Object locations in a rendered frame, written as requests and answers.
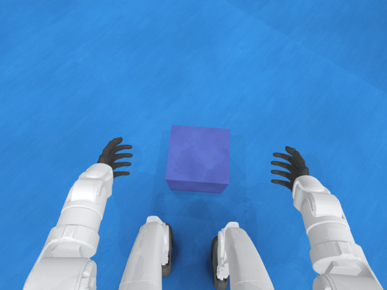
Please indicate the robot right hand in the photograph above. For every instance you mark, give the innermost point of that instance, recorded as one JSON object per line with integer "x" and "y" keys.
{"x": 296, "y": 167}

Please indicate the right robot upper arm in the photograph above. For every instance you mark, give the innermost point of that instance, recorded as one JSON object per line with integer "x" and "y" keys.
{"x": 329, "y": 281}

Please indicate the left robot upper arm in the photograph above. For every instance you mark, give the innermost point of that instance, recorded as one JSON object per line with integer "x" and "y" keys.
{"x": 64, "y": 273}

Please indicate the robot left shin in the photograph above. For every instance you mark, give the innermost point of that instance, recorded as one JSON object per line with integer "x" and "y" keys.
{"x": 157, "y": 219}

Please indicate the robot left hand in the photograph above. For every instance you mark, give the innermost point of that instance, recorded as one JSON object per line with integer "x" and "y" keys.
{"x": 108, "y": 156}

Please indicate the robot right thigh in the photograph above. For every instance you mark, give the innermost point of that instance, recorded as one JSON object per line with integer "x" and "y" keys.
{"x": 246, "y": 269}

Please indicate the carton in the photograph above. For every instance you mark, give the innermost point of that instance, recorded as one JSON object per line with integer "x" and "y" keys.
{"x": 198, "y": 159}

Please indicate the left robot forearm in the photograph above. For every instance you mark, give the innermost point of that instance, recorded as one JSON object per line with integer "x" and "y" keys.
{"x": 76, "y": 232}

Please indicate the right robot forearm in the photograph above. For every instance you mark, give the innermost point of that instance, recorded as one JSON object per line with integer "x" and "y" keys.
{"x": 333, "y": 249}

